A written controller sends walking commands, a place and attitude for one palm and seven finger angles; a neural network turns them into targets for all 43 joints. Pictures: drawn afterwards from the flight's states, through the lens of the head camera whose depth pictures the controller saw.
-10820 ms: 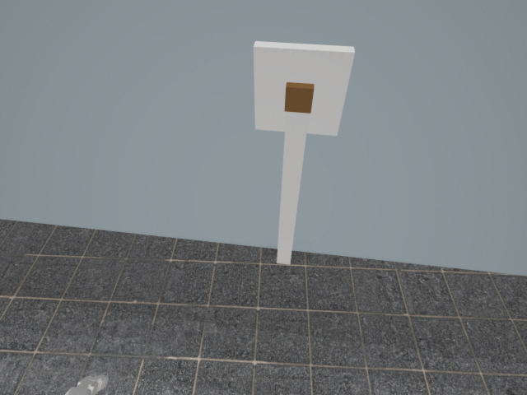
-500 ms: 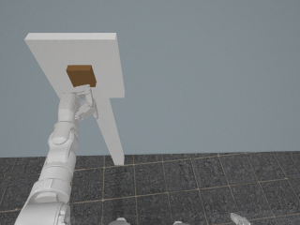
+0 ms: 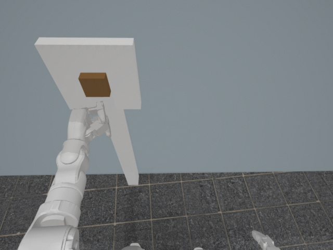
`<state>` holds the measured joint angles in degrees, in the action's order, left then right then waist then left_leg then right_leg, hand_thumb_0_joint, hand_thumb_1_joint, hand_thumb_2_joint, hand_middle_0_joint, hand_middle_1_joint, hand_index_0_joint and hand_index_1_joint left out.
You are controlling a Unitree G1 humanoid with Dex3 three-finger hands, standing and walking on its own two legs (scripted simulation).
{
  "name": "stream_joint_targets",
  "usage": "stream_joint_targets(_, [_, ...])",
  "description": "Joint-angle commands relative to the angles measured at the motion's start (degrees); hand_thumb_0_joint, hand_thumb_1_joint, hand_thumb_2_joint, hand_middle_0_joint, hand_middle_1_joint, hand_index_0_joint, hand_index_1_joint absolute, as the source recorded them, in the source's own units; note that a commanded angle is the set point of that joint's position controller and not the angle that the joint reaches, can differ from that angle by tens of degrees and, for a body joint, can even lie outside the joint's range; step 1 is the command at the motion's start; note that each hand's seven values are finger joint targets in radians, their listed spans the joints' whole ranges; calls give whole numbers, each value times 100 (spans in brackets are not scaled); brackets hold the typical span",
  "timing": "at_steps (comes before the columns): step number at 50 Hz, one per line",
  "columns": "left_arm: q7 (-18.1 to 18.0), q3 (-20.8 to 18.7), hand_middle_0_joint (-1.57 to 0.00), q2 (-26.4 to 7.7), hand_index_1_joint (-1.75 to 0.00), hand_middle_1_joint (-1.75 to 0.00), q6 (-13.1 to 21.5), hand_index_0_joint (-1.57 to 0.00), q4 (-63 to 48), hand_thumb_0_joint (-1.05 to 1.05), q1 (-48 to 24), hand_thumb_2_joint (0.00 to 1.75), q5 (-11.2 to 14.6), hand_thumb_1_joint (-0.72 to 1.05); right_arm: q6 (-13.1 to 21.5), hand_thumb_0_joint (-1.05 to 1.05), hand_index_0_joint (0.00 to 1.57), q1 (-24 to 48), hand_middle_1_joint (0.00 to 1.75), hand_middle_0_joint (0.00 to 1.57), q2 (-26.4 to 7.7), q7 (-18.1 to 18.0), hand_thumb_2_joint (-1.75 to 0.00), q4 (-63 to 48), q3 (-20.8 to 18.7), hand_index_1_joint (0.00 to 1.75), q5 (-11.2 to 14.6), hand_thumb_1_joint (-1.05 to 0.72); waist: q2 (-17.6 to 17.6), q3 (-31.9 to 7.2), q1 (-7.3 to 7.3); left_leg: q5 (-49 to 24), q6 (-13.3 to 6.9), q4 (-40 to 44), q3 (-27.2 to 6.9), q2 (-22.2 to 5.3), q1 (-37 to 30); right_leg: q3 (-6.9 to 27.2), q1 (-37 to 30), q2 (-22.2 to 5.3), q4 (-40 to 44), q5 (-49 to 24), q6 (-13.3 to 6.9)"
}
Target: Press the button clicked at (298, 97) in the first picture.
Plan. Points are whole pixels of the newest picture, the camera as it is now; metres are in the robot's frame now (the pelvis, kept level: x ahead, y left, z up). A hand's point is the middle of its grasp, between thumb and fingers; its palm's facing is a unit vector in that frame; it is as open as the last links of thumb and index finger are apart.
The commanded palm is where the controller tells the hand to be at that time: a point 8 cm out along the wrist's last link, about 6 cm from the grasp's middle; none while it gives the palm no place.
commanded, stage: aim a knuckle at the button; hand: left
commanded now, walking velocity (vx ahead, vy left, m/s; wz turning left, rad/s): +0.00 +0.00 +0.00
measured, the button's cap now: (95, 84) +0.50 +0.20 +0.11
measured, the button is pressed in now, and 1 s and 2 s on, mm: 0 4 6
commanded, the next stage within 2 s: press the button with the knuckle in 0.12 s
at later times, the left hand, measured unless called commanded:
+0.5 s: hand (108, 114) +0.42 +0.16 +0.08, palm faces +0.03 -1.00 -0.01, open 3.1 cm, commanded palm +0.40 +0.21 +0.08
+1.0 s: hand (110, 107) +0.45 +0.15 +0.08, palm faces +0.04 -1.00 -0.02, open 3.0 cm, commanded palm +0.43 +0.21 +0.08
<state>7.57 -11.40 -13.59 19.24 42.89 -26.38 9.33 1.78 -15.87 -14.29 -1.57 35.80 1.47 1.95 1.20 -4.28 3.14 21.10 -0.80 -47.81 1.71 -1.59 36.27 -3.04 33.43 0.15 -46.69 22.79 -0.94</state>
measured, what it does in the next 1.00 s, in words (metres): stands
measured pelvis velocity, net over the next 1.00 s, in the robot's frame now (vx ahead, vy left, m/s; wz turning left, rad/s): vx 0.00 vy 0.00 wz -0.01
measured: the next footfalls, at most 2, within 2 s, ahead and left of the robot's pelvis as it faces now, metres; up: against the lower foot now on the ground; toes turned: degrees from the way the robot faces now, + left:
none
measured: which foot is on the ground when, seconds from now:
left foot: down 0.00-1.00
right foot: down 0.00-1.00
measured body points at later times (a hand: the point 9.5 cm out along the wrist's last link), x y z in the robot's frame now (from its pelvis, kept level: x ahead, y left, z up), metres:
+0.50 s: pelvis +0.01 +0.00 +0.00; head +0.07 +0.00 +0.44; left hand +0.42 +0.21 +0.08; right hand +0.10 -0.25 -0.12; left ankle +0.03 +0.11 -0.70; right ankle +0.00 -0.11 -0.70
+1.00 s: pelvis +0.00 +0.00 -0.01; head +0.07 +0.00 +0.44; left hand +0.44 +0.21 +0.08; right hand +0.06 -0.26 -0.13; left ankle +0.03 +0.11 -0.70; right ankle +0.00 -0.11 -0.70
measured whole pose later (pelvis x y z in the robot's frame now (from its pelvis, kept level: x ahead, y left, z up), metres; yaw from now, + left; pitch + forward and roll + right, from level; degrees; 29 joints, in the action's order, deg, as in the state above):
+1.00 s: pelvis +0.00 +0.00 -0.01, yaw +0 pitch +13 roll -1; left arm 6.8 -15.7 -16.7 22.8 56.0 -38.6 6.8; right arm -0.6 -19.0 -14.7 -0.9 37.5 0.9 1.0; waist 1.4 -4.7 5.1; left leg 22.0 -0.6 -50.2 1.5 -2.1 40.8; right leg -3.1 37.9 0.6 -48.9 23.5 -1.2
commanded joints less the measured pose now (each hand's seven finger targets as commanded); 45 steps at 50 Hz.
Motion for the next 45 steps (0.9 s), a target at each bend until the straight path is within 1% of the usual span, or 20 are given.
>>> stream_joint_targets(1, [-77,-299,-130,-1065,-150,-150,559,-130,-1491,0,-2232,90,64,90,183,0,20,-152,30,20,-768,-18,-90,-703,-314,30,-41,-90,75,-1943,16,-1090,-38,591,-228,137,-1291,140,-491,139,564,-1477,-20])
stream_joint_targets(4, [-89,-344,-130,-1096,-150,-150,641,-130,-1438,0,-2246,90,74,90,194,0,20,-195,30,20,-774,-11,-90,-661,-327,30,-57,-90,55,-1957,24,-1150,-36,537,-232,130,-1294,148,-482,165,536,-1531,-20])
stream_joint_targets(5, [-65,-250,-130,-960,-150,-150,607,-130,-1316,0,-2072,90,70,90,192,0,20,-174,30,20,-767,2,-90,-688,-323,30,-45,-90,79,-1905,30,-1102,-39,549,-201,133,-1269,157,-460,162,561,-1533,-14])
stream_joint_targets(6, [-64,-299,-130,-1033,-150,-150,589,-130,-1251,0,-2171,90,78,90,179,0,20,-199,30,20,-794,-8,-90,-656,-333,30,-43,-90,-168,-1851,78,-1074,-47,551,-213,124,-1177,144,-474,159,572,-1538,2])
stream_joint_targets(11, [61,-203,-130,-898,-150,-150,401,-130,-1152,0,-1852,90,84,90,138,0,20,-250,30,20,-801,17,-90,-694,-350,30,-19,-90,-51,-1813,25,-1243,-46,529,-180,141,-1150,135,-495,149,557,-1745,-14])
stream_joint_targets(14, [40,-203,-130,-944,-150,-150,449,-130,-1476,0,-2110,90,114,90,132,0,20,-279,30,20,-806,11,-90,-697,-370,30,-29,-90,12,-1965,64,-1436,-41,486,-211,120,-1305,127,-479,169,523,-1830,-19])
stream_joint_targets(18, [-70,-186,-130,-968,-150,-150,578,-130,-1486,0,-2687,90,81,90,147,0,20,-301,30,20,-784,-14,-90,-566,-365,30,-41,-90,76,-1861,174,-1298,-36,485,-244,110,-1323,131,-303,173,534,-1662,-3])
stream_joint_targets(19, [-115,-310,-130,-1122,-150,-150,626,-130,-1511,0,-2688,90,56,90,152,0,20,-341,30,20,-810,-20,-90,-538,-381,30,-54,-90,24,-1957,153,-1351,-40,460,-273,102,-1370,126,-312,182,495,-1657,-14])
stream_joint_targets(20, [-138,-297,-130,-1091,-150,-150,636,-130,-1441,0,-2572,90,13,90,149,0,20,-337,30,20,-803,-15,-90,-539,-378,30,-56,-90,191,-2043,117,-1438,-22,462,-269,102,-1432,130,-297,170,468,-1697,-22])
stream_joint_targets(21, [-158,-191,-130,-955,-150,-150,620,-130,-1287,0,-2652,90,11,90,148,0,20,-349,30,20,-787,-10,-90,-508,-363,30,-61,-90,111,-1981,186,-1428,-31,448,-267,104,-1417,121,-243,172,486,-1705,-9])
stream_joint_targets(23, [-173,-276,-130,-1054,-150,-150,578,-130,-1033,0,-2752,90,-26,90,128,0,20,-400,30,20,-809,2,-90,-442,-372,30,-71,-90,72,-1925,188,-1317,-22,441,-265,106,-1308,114,-198,172,478,-1624,-1])
stream_joint_targets(25, [-159,-479,-130,-1257,-150,-150,496,-130,-676,0,-2416,90,-56,90,83,0,20,-452,30,20,-841,8,-90,-475,-369,30,-75,-90,-135,-1917,99,-1401,-38,453,-229,125,-1106,140,-412,162,470,-1808,-7])
stream_joint_targets(26, [-137,-424,-130,-1193,-150,-150,460,-130,-703,0,-2523,90,-48,90,70,0,20,-436,30,20,-833,19,-90,-510,-360,30,-69,-90,20,-1993,101,-1365,-30,457,-206,138,-1110,142,-406,157,463,-1790,-4])
stream_joint_targets(30, [-77,-553,-130,-1339,-150,-150,468,-130,-783,0,-2621,90,-40,90,16,0,20,-495,30,20,-823,25,-90,-565,-382,30,-77,-90,96,-2277,60,-1656,-40,389,-162,138,-1175,190,-596,160,419,-2121,-12])
stream_joint_targets(32, [-57,-422,-130,-1125,-150,-150,530,-130,-846,0,-2758,90,9,90,18,0,20,-529,30,20,-793,50,-90,-550,-391,30,-78,-90,64,-2286,125,-1792,-39,355,-170,118,-1309,158,-506,184,430,-2196,-6])
stream_joint_targets(33, [-68,-542,-130,-1269,-150,-150,551,-130,-791,0,-2731,90,5,90,3,0,20,-554,30,20,-821,45,-90,-526,-399,30,-83,-90,12,-2244,114,-1804,-35,348,-178,108,-1247,159,-513,192,414,-2205,-9])
stream_joint_targets(35, [-63,-398,-130,-1116,-150,-150,604,-130,-722,0,-2849,90,-5,90,-13,0,20,-575,30,20,-808,56,-90,-501,-397,30,-80,-90,-37,-2131,192,-1744,-49,343,-181,112,-1208,161,-424,200,422,-2163,2])
stream_joint_targets(41, [-97,-337,-130,-1206,-150,-150,594,-130,-162,0,-3543,90,-129,90,-79,0,20,-652,30,20,-839,49,-90,-366,-391,30,-77,-90,-32,-1726,375,-1196,-68,338,-211,125,-970,184,-41,184,502,-1646,21])
stream_joint_targets(43, [-137,-455,-130,-1297,-150,-150,648,-130,-201,0,-3619,90,-147,90,-82,0,20,-690,30,20,-839,55,-90,-379,-405,30,-103,-90,159,-2042,294,-1294,-55,327,-218,135,-1100,191,-114,182,443,-1670,2])
stream_joint_targets(45, [-170,-708,-130,-1593,-150,-150,717,-130,-175,0,-3708,90,-135,90,-88,0,20,-724,30,20,-863,46,-90,-370,-400,30,-117,-90,25,-2277,289,-1346,-75,277,-208,137,-1076,235,-267,181,425,-1771,22])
